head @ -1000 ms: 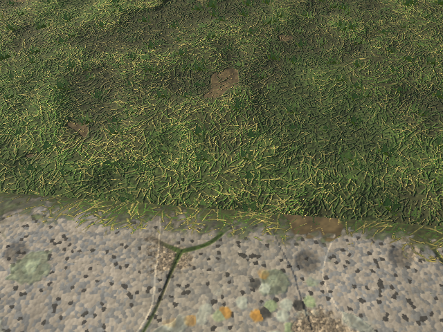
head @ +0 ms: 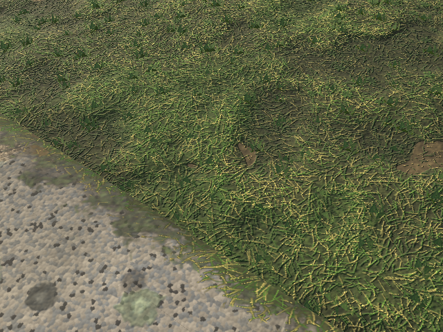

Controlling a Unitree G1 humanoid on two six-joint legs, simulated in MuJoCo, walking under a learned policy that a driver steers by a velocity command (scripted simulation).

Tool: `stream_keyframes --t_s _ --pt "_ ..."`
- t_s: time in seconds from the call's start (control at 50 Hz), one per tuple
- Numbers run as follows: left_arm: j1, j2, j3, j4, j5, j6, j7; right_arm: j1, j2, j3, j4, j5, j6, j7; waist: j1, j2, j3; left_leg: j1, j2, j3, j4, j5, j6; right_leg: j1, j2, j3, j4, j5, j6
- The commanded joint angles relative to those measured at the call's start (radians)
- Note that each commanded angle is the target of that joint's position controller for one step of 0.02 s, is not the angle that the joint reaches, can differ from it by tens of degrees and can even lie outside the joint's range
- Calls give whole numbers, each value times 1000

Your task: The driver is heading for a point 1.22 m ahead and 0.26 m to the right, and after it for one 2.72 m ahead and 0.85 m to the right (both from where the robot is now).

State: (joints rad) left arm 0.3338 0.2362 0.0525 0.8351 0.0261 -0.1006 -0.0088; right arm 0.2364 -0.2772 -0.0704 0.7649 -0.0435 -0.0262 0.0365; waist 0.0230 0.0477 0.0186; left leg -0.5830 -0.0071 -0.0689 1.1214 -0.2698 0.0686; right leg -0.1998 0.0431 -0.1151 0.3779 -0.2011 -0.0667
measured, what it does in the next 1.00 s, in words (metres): walks ahead, turning right: left foot, then right foot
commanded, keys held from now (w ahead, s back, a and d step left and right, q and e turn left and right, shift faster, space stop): w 0.12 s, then w+e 0.88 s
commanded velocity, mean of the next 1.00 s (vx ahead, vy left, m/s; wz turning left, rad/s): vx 0.50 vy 0.00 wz -0.32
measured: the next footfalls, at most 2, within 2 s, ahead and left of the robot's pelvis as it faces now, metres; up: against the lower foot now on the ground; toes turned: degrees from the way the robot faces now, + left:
left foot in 0.26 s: +0.28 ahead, +0.12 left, +0.00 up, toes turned +2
right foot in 0.76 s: +0.47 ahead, -0.09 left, +0.00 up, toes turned -18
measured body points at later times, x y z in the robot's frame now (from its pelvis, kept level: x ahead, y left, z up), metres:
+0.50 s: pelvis +0.25 +0.04 +0.00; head +0.27 +0.05 +0.45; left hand +0.35 +0.30 -0.13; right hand +0.26 -0.22 -0.12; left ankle +0.24 +0.12 -0.74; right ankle +0.28 -0.11 -0.66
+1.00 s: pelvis +0.47 -0.05 +0.00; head +0.48 -0.07 +0.45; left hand +0.61 +0.19 -0.12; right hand +0.49 -0.35 -0.12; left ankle +0.61 +0.10 -0.67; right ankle +0.43 -0.08 -0.74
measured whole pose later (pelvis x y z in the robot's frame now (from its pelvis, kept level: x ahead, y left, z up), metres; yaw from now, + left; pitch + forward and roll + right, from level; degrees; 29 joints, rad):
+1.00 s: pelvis +0.47 -0.05 +0.00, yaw -24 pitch +0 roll +1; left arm 0.38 0.26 0.05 0.78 0.00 -0.02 -0.01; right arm 0.16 -0.27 -0.06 0.77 -0.05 0.00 0.00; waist 0.03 0.02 0.04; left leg -0.61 0.11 -0.05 1.00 -0.24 -0.03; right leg -0.15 0.14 0.06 0.37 -0.21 -0.14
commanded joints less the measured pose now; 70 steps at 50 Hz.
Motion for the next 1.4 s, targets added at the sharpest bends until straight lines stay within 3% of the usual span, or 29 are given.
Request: stream_keyframes --t_s 0.02,0.16,0.2,0.24,0.26,0.28,0.3,0.32,0.34,0.4,0.48,0.58,0.66,0.7,0.74,0.76,0.78,0.8,0.84,0.86,0.9,1.0,1.04,1.1,1.16,1.24,1.3,1.36,1.4 --pt "16 83 9 -32 -2 -23 -5 8 -1 12 -57 -2 -1 10 -38 -106 15 -86 36 -24 -94 97 -12 30 -276 219 -225 218 -140" --pt "146 126 8 35 -16 5 -5 -245 14 45 -129 12 -18 14 29 -115 49 59 40 134 -469 168 -14 79 -261 148 -190 337 -120" --pt "163 149 11 51 -11 17 2 -237 1 42 -129 12 -26 3 22 -123 51 102 15 140 -529 99 0 133 -280 177 -131 418 -121" --pt "154 163 12 61 -17 29 7 -68 -22 27 -71 1 -43 -14 -60 -101 -20 339 -36 148 -659 103 23 126 -242 152 75 581 -94" --pt "151 145 6 53 -26 26 7 96 -76 6 -22 -17 -57 -27 -123 -63 -129 588 29 71 -668 98 56 7 -192 116 277 481 -68" --pt "149 56 -18 -6 -43 20 2 256 -179 -19 -11 -40 -61 -46 -171 95 -293 878 347 -290 -712 -56 126 -258 -103 56 620 57 -28" --pt "194 61 -10 -6 -40 28 8 255 -207 -29 -1 -6 -43 -49 -143 170 -322 870 478 -565 -841 -101 196 -444 -4 87 804 -332 -18" --pt "139 117 8 -1 -22 41 14 191 -135 -13 -5 10 -37 -47 -126 52 -181 766 430 -454 -844 -110 186 -501 -65 154 867 -279 -23" --pt "89 97 7 -12 -20 41 7 117 -76 3 -8 16 -44 -41 -95 25 -80 650 382 -327 -877 -51 163 -497 -96 165 843 -202 -22" --pt "91 68 14 1 1 73 -10 48 -6 21 7 22 -67 -44 -19 48 12 462 274 -84 -948 138 84 -400 -135 165 765 -101 4" --pt "6 39 17 -43 2 104 -29 102 -33 8 45 30 -87 -44 3 20 32 458 261 64 -963 342 86 -465 -136 155 723 38 17" --pt "-205 17 -1 -132 5 99 -55 128 -52 9 68 30 -83 -51 -29 27 76 414 226 209 -926 442 67 -410 -103 72 422 241 2" --pt "-233 53 4 -168 12 111 -62 159 -109 -6 91 17 -61 -67 -32 46 48 480 264 266 -814 580 54 -305 -68 19 396 80 -36" --pt "-172 81 15 -160 10 115 -53 139 -138 -12 90 20 -49 -74 -4 64 23 527 270 290 -689 834 43 -213 -19 -6 348 -58 -71" --pt "60 117 38 -92 10 100 -37 110 -171 -20 84 21 -30 -78 101 5 -99 492 254 306 -317 881 21 42 57 4 227 -89 -123" --pt "156 208 65 -80 12 90 -18 137 -135 -12 65 20 -24 -77 139 -155 -174 318 191 322 31 523 -13 227 -101 255 112 -132 -174" --pt "49 300 75 -130 -15 89 -17 188 -34 5 0 20 -26 -53 11 -372 -244 -104 -21 211 359 -285 -81 485 -354 812 1 11 -335" --pt "86 274 79 -144 -38 97 -14 78 -119 -5 -22 11 -38 -48 104 -230 -252 -236 -5 49 380 -223 -86 473 -363 850 -77 46 -393" --pt "14 184 51 -125 -29 90 -1 40 -133 -12 -12 34 -44 -53 17 -58 -17 -156 92 29 193 -99 -83 189 -320 604 -75 263 -325" --pt "-11 159 41 -124 -27 82 -1 32 -114 -9 -12 21 -29 -57 -18 -37 9 -91 116 18 99 -95 -88 104 -267 527 -81 316 -279" --pt "-11 148 31 -126 -27 62 -5 62 -90 -9 2 0 13 -53 -46 -52 -9 0 118 21 -5 -55 -96 44 -203 464 -118 325 -246" --pt "75 183 37 -107 -29 66 3 -36 -50 -2 -23 -8 44 -22 -18 -81 -13 -35 91 62 -142 110 -112 52 -143 400 -124 429 -224" --pt "112 188 37 -108 -7 61 3 -48 -82 -14 -13 -2 43 -16 4 -82 -43 -75 88 58 -86 223 -86 95 -155 435 -101 362 -235" --pt "228 174 32 -59 -10 50 21 -189 -114 -31 -56 -12 29 -12 50 -104 28 -293 110 -18 -100 257 -84 260 -192 545 -66 302 -246" --pt "333 212 47 -16 -5 30 40 -324 -144 -38 -85 -10 7 -10 108 -127 56 -489 98 -27 -227 258 -91 451 -204 564 -39 217 -220" --pt "196 179 30 -22 -2 3 43 -321 -80 -20 -88 -4 -2 20 68 -116 80 -171 70 15 -434 602 -79 92 -131 493 37 -14 -190" --pt "184 185 24 -15 10 -8 40 -314 -80 -17 -93 3 -6 32 80 -134 94 -127 69 22 -445 651 -31 63 -129 498 111 -62 -177" --pt "241 165 14 30 32 -4 44 -363 -58 -4 -117 17 -22 18 128 -105 130 -40 65 65 -620 695 -14 105 -104 405 205 -26 -123" --pt "219 158 3 54 36 1 52 -211 -47 -7 -63 25 -30 6 72 -41 94 158 81 70 -755 757 -9 124 -76 336 375 56 -107"
Velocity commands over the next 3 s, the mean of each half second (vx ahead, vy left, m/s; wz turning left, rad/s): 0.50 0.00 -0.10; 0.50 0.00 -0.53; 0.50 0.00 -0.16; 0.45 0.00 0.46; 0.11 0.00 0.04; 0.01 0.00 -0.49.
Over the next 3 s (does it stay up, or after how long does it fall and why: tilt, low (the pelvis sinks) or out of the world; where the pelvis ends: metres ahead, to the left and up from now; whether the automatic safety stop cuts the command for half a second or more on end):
stays up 1.09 -0.24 -0.18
